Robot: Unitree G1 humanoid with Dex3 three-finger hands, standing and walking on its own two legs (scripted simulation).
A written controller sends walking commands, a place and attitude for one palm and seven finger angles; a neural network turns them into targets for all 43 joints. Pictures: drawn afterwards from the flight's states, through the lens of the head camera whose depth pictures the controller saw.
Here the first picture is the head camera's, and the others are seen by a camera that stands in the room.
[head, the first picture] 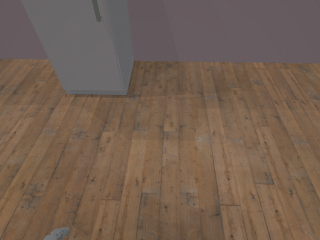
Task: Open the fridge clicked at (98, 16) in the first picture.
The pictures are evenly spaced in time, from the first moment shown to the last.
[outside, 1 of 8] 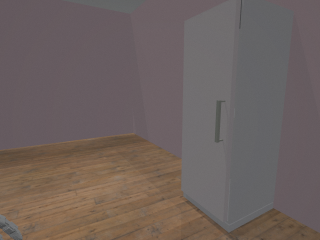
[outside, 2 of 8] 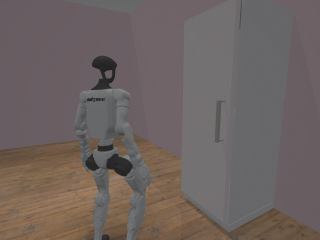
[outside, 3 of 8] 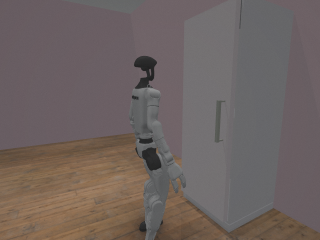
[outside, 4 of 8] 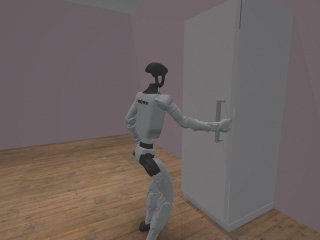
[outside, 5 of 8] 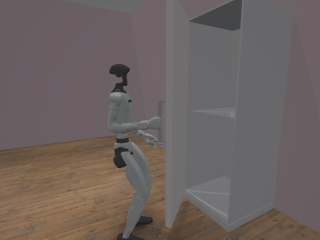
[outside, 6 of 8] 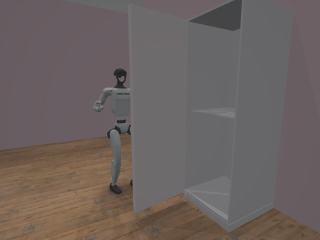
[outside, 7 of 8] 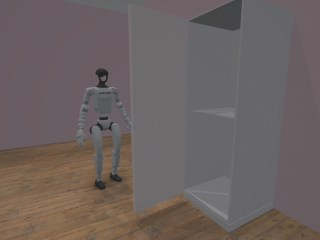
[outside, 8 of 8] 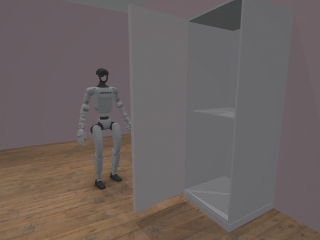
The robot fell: no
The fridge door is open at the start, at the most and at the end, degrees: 0 92 84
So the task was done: yes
